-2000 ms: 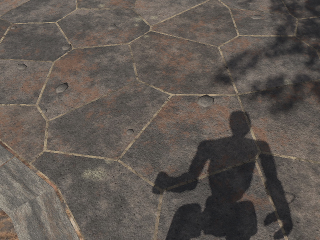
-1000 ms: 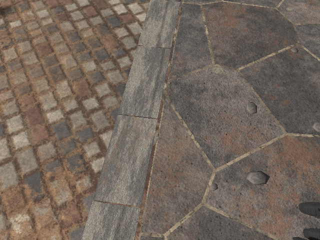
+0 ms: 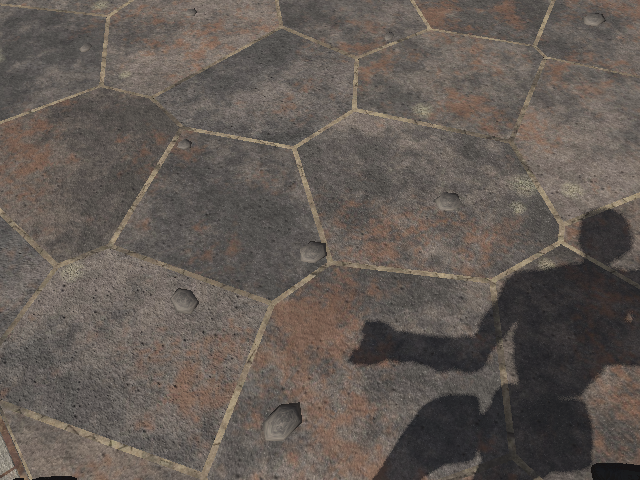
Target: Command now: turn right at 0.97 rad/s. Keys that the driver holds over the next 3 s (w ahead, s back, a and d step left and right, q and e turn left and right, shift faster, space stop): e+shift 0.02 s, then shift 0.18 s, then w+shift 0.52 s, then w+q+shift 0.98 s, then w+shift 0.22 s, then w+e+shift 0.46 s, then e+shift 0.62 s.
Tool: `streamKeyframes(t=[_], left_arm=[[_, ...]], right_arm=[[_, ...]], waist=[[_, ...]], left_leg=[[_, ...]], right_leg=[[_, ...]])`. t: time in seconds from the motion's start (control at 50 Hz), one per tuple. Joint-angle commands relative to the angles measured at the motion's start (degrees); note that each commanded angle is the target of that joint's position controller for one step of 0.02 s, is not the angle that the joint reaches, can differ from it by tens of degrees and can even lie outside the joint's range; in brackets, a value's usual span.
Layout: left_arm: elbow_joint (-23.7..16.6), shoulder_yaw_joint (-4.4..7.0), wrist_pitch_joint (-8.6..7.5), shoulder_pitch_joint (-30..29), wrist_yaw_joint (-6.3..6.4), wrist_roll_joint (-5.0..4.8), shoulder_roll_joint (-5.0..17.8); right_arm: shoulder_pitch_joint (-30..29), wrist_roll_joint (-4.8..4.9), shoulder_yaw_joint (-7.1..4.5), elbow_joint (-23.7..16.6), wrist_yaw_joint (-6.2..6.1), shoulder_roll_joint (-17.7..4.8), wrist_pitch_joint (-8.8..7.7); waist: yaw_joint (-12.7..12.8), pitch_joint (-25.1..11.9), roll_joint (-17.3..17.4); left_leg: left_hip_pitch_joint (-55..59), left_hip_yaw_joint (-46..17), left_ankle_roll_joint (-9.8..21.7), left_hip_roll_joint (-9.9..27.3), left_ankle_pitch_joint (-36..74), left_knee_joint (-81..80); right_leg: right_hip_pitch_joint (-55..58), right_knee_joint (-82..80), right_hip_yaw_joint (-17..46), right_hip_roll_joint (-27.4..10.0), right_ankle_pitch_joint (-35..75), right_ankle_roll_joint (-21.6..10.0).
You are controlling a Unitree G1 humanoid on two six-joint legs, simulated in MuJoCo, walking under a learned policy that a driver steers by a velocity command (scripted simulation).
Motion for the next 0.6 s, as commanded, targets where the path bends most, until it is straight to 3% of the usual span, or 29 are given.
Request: streamKeyframes(t=[0.02, 0.04, 0.06, 0.08, 0.1, 0.12, 0.14, 0.16, 0.2, 0.24, 0.28, 0.34, 0.38, 0.4, 0.42, 0.44, 0.46, 0.48, 0.5, 0.54, 0.6], left_arm=[[-5.16, 2.44, -0.21, -2.90, -0.24, -0.69, 8.70], [-4.98, 1.59, -0.08, -0.83, -0.40, -0.40, 6.08], [-4.47, 0.34, -0.15, 4.33, -0.76, 0.55, 2.31], [-5.42, 1.65, -0.94, 3.64, -0.89, 0.72, 7.17], [-3.94, 2.63, -1.26, 4.27, -1.00, 1.08, 11.02], [-2.49, 2.83, -1.14, 3.50, -1.03, 0.93, 11.22], [-1.77, 2.32, -0.79, 2.90, -0.87, 0.96, 9.32], [-2.01, 1.57, -0.69, 2.49, -1.05, 0.89, 7.56], [-2.74, 0.35, -1.07, 0.38, -1.28, 0.32, 4.87], [-2.76, -0.83, -1.64, 0.13, -1.62, 0.18, 2.96], [-2.74, -1.52, -2.44, -0.32, -2.41, 0.12, 2.57], [-1.48, -1.76, -4.41, 0.09, -2.69, 0.46, 2.74], [0.84, -1.89, -5.61, 4.20, -2.68, 0.08, 1.86], [2.70, -1.87, -5.94, 7.37, -2.55, -0.19, 1.36], [4.37, -1.59, -6.23, 12.28, -2.30, -0.44, 1.77], [6.64, -1.48, -5.96, 21.44, -2.79, 5.56, 5.92], [5.67, 0.57, -5.53, 21.82, -2.78, 5.70, 12.82], [6.19, 0.24, -5.50, 20.75, -2.68, 4.77, 10.11], [5.91, -0.72, -5.83, 17.85, -3.01, 3.84, 7.51], [6.02, -1.62, -6.60, 14.70, -3.21, 3.03, 5.59], [8.31, -2.00, -7.78, 16.13, -3.36, 2.58, 4.25]], right_arm=[[2.38, 0.17, -2.24, -3.04, 0.43, -7.01, -1.52], [3.94, -0.25, -2.78, -2.65, 0.32, -8.85, -1.27], [0.85, -1.27, -2.81, -4.21, -0.10, -11.97, -0.42], [2.63, -3.11, -2.77, -3.98, 0.11, -11.06, -0.38], [0.80, -2.32, -2.02, -5.14, -0.04, -8.39, -0.46], [-0.47, -1.48, -1.37, -5.57, -0.41, -6.07, -0.11], [-0.31, -0.88, -0.95, -5.73, -0.82, -5.61, 0.39], [0.39, -0.49, -0.74, -5.42, -1.10, -6.05, 0.74], [3.08, -0.93, -0.64, -4.53, -1.46, -6.87, 1.32], [8.58, -0.40, -0.96, -3.22, -1.31, -7.84, 1.45], [9.40, 0.21, -1.10, -3.28, -0.94, -9.45, 1.04], [9.05, 0.79, -1.14, -3.53, -0.25, -10.72, 0.00], [9.37, 1.48, -0.83, -3.21, 0.30, -10.56, -0.31], [9.47, 1.45, -0.36, -3.30, 0.52, -9.31, -0.43], [8.16, 0.99, 0.67, -4.07, 0.79, -6.30, -1.06], [6.42, -3.95, 1.31, -5.11, 1.87, -1.91, -0.15], [0.52, -3.96, 1.48, -9.79, 2.35, -1.83, -0.62], [-4.11, -4.23, 0.83, -11.10, 2.50, -4.79, -0.66], [-2.36, -3.55, 0.71, -10.06, 3.12, -4.90, -0.93], [3.21, -3.58, 0.45, -7.64, 4.37, -6.05, -0.92], [0.90, -3.36, 1.03, -8.25, 5.01, -4.96, 0.17]], waist=[[-2.26, -8.52, -9.06], [-1.32, -10.71, -3.99], [3.02, -10.80, 10.97], [2.23, -8.38, 17.29], [2.30, -6.92, 12.18], [1.66, -5.62, 8.73], [1.16, -5.27, 6.70], [0.31, -4.22, 6.39], [-1.00, -4.35, 7.37], [-3.41, -7.33, 10.42], [-4.15, -6.18, 14.53], [-3.34, -2.41, 12.92], [-0.91, -0.78, 10.31], [0.71, 0.00, 8.18], [3.19, -1.24, 5.35], [7.67, -5.09, -10.06], [8.06, 0.16, -14.88], [8.02, 3.92, -5.99], [5.56, 4.77, -4.52], [2.20, 2.57, -5.97], [1.85, 5.57, -6.02]], left_leg=[[8.19, 1.10, 1.39, 1.87, 7.53, -13.61], [16.06, -2.81, 3.97, 8.98, 12.38, -16.05], [21.84, -15.19, 10.31, 20.57, 22.63, -16.14], [18.28, -25.37, 18.71, 27.15, 26.94, -17.29], [16.67, -21.42, 19.90, 26.81, 25.40, -16.18], [15.43, -14.76, 17.58, 22.45, 22.19, -15.18], [15.65, -11.30, 15.73, 19.44, 19.17, -14.79], [15.42, -9.76, 16.09, 18.93, 21.71, -14.86], [16.88, -6.01, 16.38, 17.23, 25.99, -14.99], [20.54, -6.23, 15.70, 16.19, -0.72, -18.70], [17.26, -8.31, 15.26, 17.44, -15.28, -22.63], [8.72, -6.19, 14.84, 17.90, -14.81, -23.94], [4.43, -4.53, 14.54, 17.66, -14.87, -21.41], [0.39, -3.13, 13.82, 16.68, -15.23, -18.50], [-6.56, -0.96, 11.80, 14.97, -13.57, -12.19], [-15.92, 9.50, 8.25, 6.14, -15.42, 10.11], [-32.57, 11.73, 7.20, 3.56, -14.12, 18.56], [-36.78, 7.21, 7.15, 9.05, -7.85, 23.87], [-35.85, 6.80, 6.53, 10.10, -2.68, 25.05], [-28.89, 8.20, 4.80, 10.96, 1.27, 24.87], [-27.76, 10.03, 3.28, 10.71, 6.86, 22.90]], right_leg=[[7.19, -2.75, 15.98, -11.15, 14.06, -5.20], [3.11, 3.10, 11.89, -7.95, -0.17, -2.90], [-5.94, 15.09, 1.08, 0.12, -20.54, -0.08], [-13.22, 27.69, -3.76, 0.53, -25.71, 3.03], [-14.17, 34.92, -5.27, -3.14, -21.87, 4.89], [-13.89, 37.24, -6.38, -4.23, -17.82, 5.81], [-14.26, 39.18, -7.22, -4.41, -15.50, 6.40], [-15.21, 40.74, -8.26, -4.33, -14.17, 6.98], [-14.87, 37.16, -11.13, -4.69, -13.26, 7.28], [-14.97, 29.04, -14.46, -6.45, -11.78, 6.82], [-10.74, 21.37, -16.99, -7.82, -13.29, 5.64], [0.55, 6.94, -19.98, -7.83, -12.85, 2.80], [8.67, -4.62, -22.02, -7.41, -5.18, 0.50], [14.56, -8.99, -23.13, -6.70, -2.20, -0.51], [23.60, -8.97, -20.09, -8.72, -2.43, -1.49], [34.28, -18.65, -2.94, -19.21, -22.06, -2.90], [33.28, -23.11, 17.86, -31.02, -30.63, -8.41], [30.19, -22.50, 18.31, -31.30, -31.57, -10.68], [28.20, -21.81, 13.02, -27.79, -26.90, -9.64], [23.88, -23.79, 4.93, -22.96, -20.91, -8.27], [19.87, -27.80, -1.69, -20.14, -12.73, -9.10]])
